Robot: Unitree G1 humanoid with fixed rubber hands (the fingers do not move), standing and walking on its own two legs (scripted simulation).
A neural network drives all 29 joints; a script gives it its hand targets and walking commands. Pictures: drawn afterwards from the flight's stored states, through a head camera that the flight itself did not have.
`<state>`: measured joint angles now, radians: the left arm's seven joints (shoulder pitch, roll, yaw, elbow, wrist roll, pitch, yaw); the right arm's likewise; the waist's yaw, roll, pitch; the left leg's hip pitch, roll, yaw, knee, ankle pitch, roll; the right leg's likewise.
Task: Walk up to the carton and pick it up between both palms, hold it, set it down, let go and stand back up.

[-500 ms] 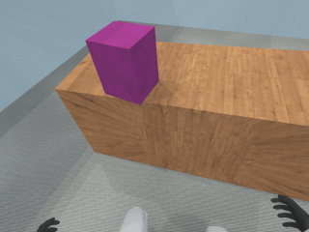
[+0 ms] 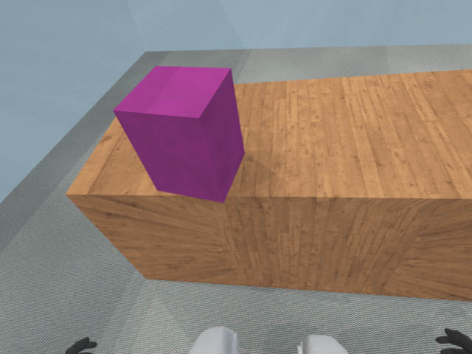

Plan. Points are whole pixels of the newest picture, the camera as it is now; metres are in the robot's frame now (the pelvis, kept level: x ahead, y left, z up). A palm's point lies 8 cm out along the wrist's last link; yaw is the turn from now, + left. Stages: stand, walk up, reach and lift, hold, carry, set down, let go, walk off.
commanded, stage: walk up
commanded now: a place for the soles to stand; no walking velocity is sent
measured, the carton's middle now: (190, 135) +0.60 +0.13 +0.03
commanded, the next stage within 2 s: none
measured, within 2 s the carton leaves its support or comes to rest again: neither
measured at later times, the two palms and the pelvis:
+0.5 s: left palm (20, 315) +0.24 +0.48 -0.07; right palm (346, 292) +0.22 -0.16 -0.04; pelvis +0.10 +0.16 +0.00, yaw -8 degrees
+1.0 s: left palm (36, 294) +0.27 +0.45 -0.06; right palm out of the picture +0.09 -0.18 -0.05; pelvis +0.08 +0.17 +0.03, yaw -15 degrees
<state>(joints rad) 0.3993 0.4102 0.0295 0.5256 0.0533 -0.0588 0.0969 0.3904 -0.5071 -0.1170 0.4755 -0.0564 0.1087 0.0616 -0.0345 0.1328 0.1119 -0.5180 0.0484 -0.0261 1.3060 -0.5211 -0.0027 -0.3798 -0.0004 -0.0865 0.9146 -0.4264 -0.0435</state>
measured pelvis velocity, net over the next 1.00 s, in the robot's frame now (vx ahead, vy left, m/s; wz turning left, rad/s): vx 0.08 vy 0.17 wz -0.27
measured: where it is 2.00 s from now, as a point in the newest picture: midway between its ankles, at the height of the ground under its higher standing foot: outside the picture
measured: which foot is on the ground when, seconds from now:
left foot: up 0.00-0.26, down 0.28-1.00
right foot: down 0.00-0.30, up 0.32-0.52, down 0.54-1.00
